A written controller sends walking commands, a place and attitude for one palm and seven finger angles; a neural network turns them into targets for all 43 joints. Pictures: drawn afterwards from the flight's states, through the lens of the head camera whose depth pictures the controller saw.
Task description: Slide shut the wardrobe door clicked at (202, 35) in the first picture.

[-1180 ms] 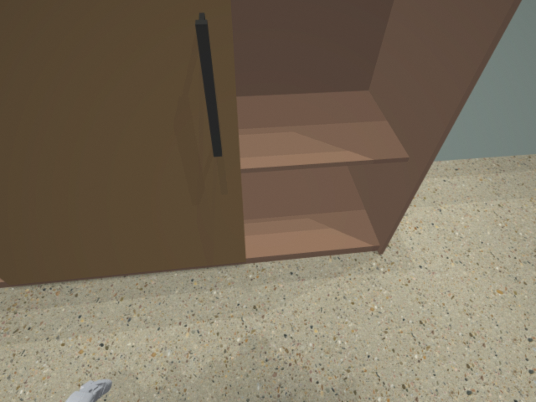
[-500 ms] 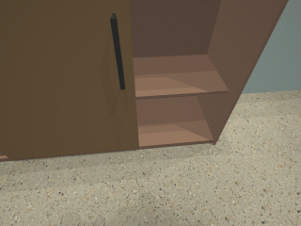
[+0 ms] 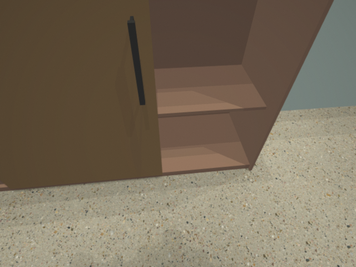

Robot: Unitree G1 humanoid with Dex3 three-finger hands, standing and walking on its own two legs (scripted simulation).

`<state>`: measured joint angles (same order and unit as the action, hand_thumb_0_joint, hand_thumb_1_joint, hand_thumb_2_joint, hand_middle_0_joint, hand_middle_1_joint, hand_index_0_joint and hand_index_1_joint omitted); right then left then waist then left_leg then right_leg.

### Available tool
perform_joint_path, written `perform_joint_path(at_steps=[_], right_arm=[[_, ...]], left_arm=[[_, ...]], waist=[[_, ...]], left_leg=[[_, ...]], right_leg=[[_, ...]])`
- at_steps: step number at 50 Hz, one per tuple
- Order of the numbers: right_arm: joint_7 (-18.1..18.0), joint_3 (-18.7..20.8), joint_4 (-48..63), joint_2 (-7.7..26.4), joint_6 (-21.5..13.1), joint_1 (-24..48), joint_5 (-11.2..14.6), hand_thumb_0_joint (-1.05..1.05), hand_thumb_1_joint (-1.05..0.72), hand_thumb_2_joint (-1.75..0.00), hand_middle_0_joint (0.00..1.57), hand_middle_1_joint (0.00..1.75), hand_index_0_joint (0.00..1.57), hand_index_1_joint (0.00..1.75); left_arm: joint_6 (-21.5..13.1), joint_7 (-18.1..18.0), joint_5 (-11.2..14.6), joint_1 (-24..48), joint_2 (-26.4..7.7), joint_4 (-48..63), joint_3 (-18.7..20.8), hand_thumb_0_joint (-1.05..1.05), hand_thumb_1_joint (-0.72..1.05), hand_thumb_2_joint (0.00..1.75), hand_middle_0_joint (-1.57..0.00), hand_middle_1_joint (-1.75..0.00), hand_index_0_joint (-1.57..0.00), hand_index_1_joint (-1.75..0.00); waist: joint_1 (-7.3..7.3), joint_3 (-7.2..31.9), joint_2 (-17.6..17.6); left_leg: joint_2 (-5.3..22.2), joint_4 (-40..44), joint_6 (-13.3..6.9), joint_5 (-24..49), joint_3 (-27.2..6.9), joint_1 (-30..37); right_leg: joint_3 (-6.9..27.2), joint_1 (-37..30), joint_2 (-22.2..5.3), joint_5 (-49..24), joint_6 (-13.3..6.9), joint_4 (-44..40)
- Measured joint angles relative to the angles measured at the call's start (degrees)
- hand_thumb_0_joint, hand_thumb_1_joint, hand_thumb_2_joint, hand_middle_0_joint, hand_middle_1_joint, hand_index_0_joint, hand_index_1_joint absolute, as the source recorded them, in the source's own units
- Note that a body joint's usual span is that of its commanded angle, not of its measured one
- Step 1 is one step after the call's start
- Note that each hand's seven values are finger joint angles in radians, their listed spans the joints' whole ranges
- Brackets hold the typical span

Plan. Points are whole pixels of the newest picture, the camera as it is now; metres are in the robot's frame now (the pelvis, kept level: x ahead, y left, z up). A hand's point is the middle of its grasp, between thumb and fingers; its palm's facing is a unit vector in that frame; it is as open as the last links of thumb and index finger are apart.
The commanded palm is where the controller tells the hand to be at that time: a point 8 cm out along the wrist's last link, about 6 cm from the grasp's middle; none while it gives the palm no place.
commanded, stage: look at it before walking up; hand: left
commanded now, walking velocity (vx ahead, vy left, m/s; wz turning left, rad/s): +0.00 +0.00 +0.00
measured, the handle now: (137, 65) +0.74 +0.18 +0.07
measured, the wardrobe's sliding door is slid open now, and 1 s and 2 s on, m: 0.59 0.59 0.59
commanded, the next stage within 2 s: turn to face it in 0.36 s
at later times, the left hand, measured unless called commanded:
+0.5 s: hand out of the picture +0.08 +0.25 -0.16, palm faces -0.03 -0.94 -0.33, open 7.4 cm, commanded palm none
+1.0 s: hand out of the picture +0.03 +0.21 -0.19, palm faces +0.08 -0.97 -0.23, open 7.4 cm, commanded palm none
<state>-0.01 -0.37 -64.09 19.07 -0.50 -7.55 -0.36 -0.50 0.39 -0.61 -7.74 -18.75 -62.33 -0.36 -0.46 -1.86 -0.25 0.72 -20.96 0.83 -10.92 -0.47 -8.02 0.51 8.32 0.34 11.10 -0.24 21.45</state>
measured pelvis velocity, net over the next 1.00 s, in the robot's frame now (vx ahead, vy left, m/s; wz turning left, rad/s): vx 0.00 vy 0.01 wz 0.09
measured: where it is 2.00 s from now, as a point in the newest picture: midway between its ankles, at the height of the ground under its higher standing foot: (177, 262)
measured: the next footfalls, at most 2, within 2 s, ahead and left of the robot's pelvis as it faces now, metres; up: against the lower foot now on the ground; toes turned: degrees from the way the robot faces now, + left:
left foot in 1.64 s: +0.27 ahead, +0.14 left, +0.00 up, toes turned +17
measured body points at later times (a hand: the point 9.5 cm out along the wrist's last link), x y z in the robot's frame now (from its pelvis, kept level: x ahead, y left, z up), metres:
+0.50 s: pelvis +0.00 +0.00 +0.00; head +0.01 +0.00 +0.45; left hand +0.08 +0.30 -0.13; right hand +0.08 -0.29 -0.13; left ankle +0.01 +0.13 -0.75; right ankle +0.01 -0.12 -0.75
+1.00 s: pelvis +0.00 +0.01 -0.01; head +0.02 +0.02 +0.44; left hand +0.02 +0.27 -0.17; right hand +0.07 -0.22 -0.16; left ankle +0.01 +0.13 -0.75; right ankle +0.01 -0.12 -0.75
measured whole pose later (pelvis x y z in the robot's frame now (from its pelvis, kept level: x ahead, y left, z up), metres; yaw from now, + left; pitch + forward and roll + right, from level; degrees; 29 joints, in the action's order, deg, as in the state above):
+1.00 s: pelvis +0.00 +0.01 -0.01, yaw +5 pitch -1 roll -1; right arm 0.3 -0.3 -60.8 11.5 1.9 -10.3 -0.6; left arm 2.0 -0.9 -0.7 -11.3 -12.9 -59.3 0.1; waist 0.0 -3.3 0.6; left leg -2.2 -32.6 -0.4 -15.6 -4.6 -16.0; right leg -3.6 13.5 -2.4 16.7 1.0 31.2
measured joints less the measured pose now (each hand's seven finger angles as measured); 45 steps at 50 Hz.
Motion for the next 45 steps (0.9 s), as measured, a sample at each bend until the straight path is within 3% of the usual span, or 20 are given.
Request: perform_joint_path(at_steps=[32,45], right_arm=[[0.0,0.0,0.7,-0.1,0.3,0.7,0.1,0.01,-0.91,-0.9,0.2,0.3,0.2,0.3],[0.2,-0.1,2.9,-5.5,2.2,-1.4,0.0,0.01,-0.91,-0.9,0.2,0.3,0.2,0.3]], left_arm=[[0.3,-0.4,0.0,0.6,-0.4,0.6,0.3,0.01,0.9,0.9,-0.21,-0.3,-0.2,-0.3],[1.9,-1.3,0.0,-1.8,4.5,3.0,0.1,0.01,0.91,0.9,-0.2,-0.3,-0.2,-0.3]], waist=[[0.02,-0.5,0.3],[0.26,-1.3,0.1]], left_leg=[[-0.7,-0.7,-0.3,-0.5,-0.7,-0.6],[-2.0,-8.7,-0.6,-3.5,-3.5,-6.2]], right_leg=[[-0.7,0.3,-0.7,0.9,0.5,0.6],[-3.5,4.0,-1.9,4.4,0.8,7.3]])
